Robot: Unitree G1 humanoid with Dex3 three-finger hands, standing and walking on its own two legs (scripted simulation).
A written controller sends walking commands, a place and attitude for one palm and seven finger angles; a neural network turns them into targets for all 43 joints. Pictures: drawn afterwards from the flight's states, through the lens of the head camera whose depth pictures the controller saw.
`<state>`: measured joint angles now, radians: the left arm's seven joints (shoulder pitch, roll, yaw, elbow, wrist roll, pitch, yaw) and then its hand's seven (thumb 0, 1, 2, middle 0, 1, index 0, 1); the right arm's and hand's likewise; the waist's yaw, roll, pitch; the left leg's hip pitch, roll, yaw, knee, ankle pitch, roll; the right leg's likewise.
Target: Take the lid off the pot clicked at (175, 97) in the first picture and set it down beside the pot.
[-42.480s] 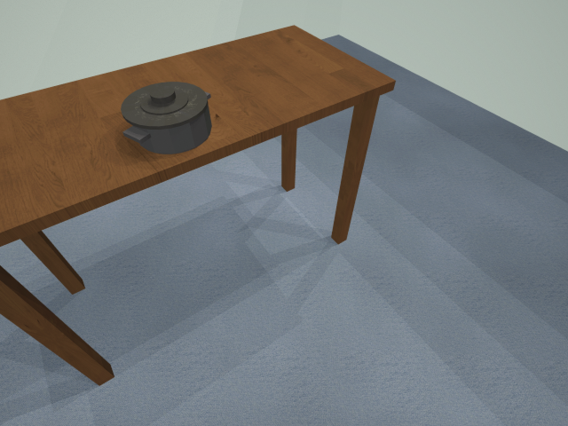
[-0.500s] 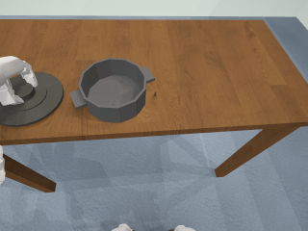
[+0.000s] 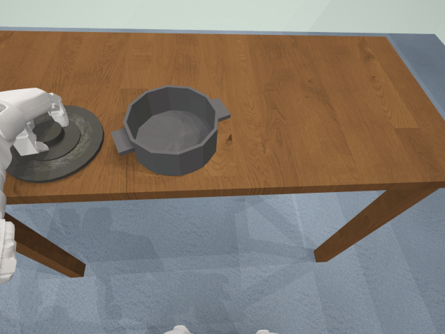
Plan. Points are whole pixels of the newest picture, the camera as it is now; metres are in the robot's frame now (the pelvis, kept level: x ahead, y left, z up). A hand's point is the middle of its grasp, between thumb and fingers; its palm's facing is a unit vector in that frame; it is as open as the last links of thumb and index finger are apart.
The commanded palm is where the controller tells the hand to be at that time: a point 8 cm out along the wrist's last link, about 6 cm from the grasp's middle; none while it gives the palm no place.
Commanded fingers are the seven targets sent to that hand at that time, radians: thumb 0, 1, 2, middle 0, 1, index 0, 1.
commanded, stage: open the fingers wide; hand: left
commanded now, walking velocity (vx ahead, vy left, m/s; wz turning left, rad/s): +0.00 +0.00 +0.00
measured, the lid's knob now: (48, 133) +0.47 +0.32 +0.05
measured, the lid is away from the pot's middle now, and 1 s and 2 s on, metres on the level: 0.23 0.23 0.23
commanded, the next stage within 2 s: raise the empty hand in 0.58 s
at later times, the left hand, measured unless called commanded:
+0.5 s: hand (39, 133) +0.45 +0.32 +0.08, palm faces -0.45 -0.11 -0.89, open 10.8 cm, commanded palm +0.47 +0.33 +0.14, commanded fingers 0.00 -0.01 0.64 -0.35 -0.86 -0.35 -0.86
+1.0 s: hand (21, 123) +0.45 +0.33 +0.11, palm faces -0.40 -0.11 -0.91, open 11.0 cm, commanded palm +0.46 +0.33 +0.18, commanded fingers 0.00 -0.01 0.65 -0.35 -0.86 -0.35 -0.86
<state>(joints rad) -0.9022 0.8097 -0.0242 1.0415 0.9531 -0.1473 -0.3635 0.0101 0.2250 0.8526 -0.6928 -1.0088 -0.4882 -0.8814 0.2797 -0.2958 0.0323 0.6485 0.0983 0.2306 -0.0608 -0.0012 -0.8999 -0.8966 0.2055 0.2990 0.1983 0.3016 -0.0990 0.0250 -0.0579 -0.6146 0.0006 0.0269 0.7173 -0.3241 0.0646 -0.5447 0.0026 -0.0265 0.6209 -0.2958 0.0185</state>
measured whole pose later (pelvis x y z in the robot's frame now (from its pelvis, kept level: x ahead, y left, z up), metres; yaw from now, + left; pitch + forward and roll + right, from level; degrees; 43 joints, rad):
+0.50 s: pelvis +0.01 +0.00 +0.00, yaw +0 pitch +13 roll -3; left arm -0.89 0.83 0.00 1.03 0.95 -0.15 -0.37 0.00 0.02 0.65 -0.38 -0.89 -0.37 -0.87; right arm 0.29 -0.30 0.03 0.65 0.10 0.24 -0.06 0.00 -0.90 -0.90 0.21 0.30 0.20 0.30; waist -0.10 0.03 -0.06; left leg -0.62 0.01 0.03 0.72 -0.33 0.06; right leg -0.55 0.01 -0.02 0.62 -0.31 0.02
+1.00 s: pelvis +0.01 +0.00 +0.01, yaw +0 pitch +12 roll -3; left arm -0.89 0.83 -0.02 1.00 0.93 -0.11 -0.39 0.00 0.00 0.64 -0.36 -0.86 -0.36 -0.86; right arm 0.26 -0.30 0.03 0.65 0.10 0.25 -0.06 0.00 -0.90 -0.90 0.20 0.30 0.20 0.30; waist -0.09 0.04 -0.05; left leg -0.56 0.00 0.02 0.68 -0.32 0.06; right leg -0.48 0.00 -0.03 0.57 -0.29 0.02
